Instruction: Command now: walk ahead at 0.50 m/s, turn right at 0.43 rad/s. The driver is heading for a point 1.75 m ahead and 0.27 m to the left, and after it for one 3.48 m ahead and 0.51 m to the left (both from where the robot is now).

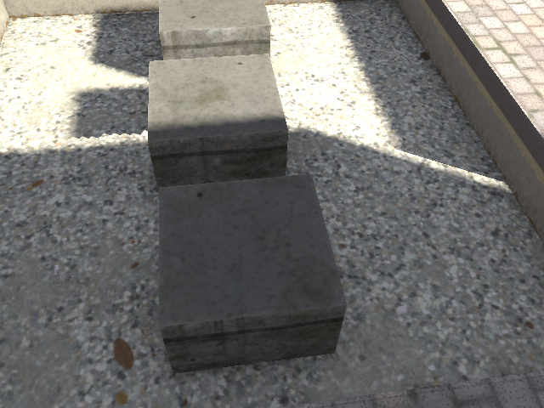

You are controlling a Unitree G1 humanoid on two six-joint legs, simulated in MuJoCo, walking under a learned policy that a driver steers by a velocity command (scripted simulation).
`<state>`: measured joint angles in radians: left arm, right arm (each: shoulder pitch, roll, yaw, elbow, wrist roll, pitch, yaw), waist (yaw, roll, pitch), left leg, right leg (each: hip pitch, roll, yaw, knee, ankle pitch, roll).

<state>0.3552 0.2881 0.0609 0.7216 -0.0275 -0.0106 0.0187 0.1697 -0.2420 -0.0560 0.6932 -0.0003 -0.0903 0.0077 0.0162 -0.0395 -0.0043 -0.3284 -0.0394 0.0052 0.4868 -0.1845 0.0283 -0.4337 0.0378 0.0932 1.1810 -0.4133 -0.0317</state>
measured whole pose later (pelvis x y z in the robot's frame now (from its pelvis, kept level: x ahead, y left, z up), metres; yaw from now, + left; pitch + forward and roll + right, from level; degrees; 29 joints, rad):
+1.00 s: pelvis +0.44 +0.03 -0.02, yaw +20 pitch +1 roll +0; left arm 0.15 0.30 0.09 0.76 -0.03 -0.09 0.00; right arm 0.42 -0.25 -0.05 0.79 0.03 -0.05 0.05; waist -0.03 -0.05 -0.03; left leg -0.25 -0.07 0.01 0.73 -0.50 0.08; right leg -0.60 -0.08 0.06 1.29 -0.43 -0.02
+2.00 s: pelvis +1.07 +0.16 +0.00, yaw -1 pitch -1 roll +2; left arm 0.22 0.30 0.04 0.69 -0.02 0.02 -0.01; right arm 0.29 -0.30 -0.02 0.67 0.01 -0.12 -0.01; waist -0.03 -0.01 -0.04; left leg -0.25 -0.08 0.02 0.52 -0.26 0.07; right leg -0.45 0.13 0.15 1.35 -0.44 -0.04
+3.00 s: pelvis +1.64 +0.21 +0.00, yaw +25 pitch +0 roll +0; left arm 0.17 0.26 -0.03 0.65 0.03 -0.10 0.00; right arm 0.23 -0.23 -0.03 0.73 -0.02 -0.03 -0.02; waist -0.03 -0.03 0.09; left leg -0.22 -0.26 -0.13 0.37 -0.12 0.17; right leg -0.76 -0.04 0.05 0.91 0.00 0.00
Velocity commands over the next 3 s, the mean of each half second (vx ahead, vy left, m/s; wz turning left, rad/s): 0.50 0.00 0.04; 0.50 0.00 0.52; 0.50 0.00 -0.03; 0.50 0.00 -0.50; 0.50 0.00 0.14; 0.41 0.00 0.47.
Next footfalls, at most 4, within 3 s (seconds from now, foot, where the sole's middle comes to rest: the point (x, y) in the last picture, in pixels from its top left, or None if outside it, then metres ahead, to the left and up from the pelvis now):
0.34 right None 0.32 -0.18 -0.77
0.84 left None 0.38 0.10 -0.77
1.34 right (244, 248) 0.98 0.11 -0.77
1.86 left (202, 209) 1.13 0.25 -0.77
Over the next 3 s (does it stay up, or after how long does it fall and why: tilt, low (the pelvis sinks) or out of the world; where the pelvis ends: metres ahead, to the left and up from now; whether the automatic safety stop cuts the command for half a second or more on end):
stays up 1.64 0.21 0.00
